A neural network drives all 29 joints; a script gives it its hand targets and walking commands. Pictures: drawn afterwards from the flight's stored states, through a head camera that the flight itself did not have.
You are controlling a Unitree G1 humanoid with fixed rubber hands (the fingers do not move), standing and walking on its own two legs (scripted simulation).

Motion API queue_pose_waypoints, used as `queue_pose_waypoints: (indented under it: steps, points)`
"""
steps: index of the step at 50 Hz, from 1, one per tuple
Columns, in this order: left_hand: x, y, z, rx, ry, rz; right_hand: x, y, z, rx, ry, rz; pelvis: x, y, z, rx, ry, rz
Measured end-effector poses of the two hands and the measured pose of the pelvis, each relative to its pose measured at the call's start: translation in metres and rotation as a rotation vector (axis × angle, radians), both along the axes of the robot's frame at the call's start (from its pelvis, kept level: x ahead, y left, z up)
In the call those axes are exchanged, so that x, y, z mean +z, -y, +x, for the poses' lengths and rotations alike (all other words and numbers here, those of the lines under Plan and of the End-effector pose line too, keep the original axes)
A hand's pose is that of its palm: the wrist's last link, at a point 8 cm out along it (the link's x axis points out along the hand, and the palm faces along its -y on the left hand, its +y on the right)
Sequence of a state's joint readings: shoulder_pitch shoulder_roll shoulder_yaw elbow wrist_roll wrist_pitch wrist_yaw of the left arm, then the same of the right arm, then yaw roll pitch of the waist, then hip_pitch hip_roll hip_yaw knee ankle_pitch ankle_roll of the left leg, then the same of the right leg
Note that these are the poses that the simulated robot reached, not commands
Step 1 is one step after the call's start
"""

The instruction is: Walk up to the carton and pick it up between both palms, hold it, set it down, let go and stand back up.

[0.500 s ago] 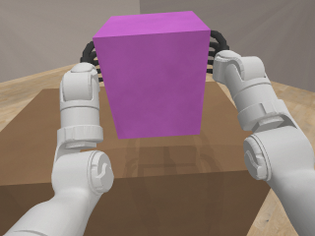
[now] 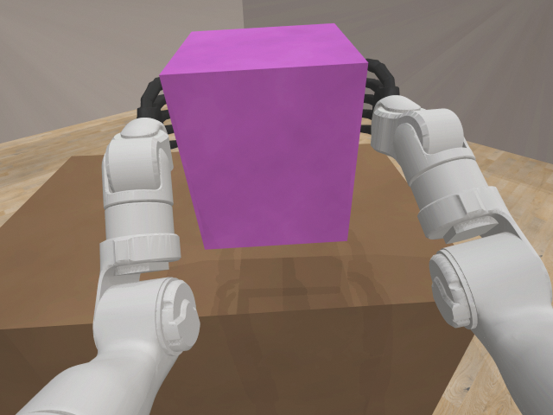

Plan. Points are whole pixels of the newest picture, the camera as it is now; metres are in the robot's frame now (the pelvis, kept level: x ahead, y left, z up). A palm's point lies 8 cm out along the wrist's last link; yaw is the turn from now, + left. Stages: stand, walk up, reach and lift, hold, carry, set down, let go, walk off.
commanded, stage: hold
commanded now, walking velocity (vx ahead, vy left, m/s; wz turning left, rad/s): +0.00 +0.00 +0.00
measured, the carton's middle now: (269, 136) +0.41 +0.00 +0.28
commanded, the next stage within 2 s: none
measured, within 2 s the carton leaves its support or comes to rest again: neither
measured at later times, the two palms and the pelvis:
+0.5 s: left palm (152, 122) +0.36 +0.15 +0.33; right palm (389, 106) +0.35 -0.15 +0.34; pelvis -0.01 +0.00 +0.00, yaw +0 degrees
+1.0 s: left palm (159, 130) +0.36 +0.14 +0.32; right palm (393, 114) +0.35 -0.15 +0.33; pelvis +0.00 +0.00 +0.00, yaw -1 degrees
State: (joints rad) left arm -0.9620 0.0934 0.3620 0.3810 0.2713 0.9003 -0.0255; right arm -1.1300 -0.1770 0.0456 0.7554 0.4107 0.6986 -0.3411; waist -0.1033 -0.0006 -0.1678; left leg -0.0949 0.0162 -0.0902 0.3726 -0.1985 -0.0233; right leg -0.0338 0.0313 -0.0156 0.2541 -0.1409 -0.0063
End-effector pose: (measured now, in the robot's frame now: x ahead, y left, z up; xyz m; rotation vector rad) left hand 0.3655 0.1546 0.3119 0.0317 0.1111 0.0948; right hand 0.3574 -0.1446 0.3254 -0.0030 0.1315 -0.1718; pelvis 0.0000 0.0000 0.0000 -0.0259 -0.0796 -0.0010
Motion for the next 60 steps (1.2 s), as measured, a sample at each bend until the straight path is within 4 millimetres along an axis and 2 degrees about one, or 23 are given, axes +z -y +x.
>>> queue_pose_waypoints:
  steps: [15,25,34,45,60]
  points:
    - [0.007,0.01,-0.006,-0.002,-0.003,0.014,0.003,0.01,-0.007,-0.006,-0.004,0.019,0.0,-0.001,-0.005,-0.014,0.001,0.006]
    - [0.016,0.003,-0.006,0.006,0.008,-0.001,0.011,0.003,-0.005,0.003,0.004,-0.002,0.0,0.005,-0.005,-0.006,-0.008,0.006]
    - [0.011,-0.003,-0.001,-0.006,0.002,0.002,0.008,-0.003,-0.004,-0.008,-0.007,-0.003,0.0,0.004,-0.004,0.006,-0.007,0.002]
    - [0.001,0.007,0.001,-0.017,-0.005,0.017,0.0,0.007,-0.004,-0.019,-0.01,0.021,0.0,-0.004,-0.003,-0.004,-0.005,0.001]
    - [0.014,0.004,-0.008,0.013,0.007,0.003,0.008,0.004,-0.005,0.008,-0.001,0.007,0.0,0.002,-0.004,-0.005,-0.008,0.004]
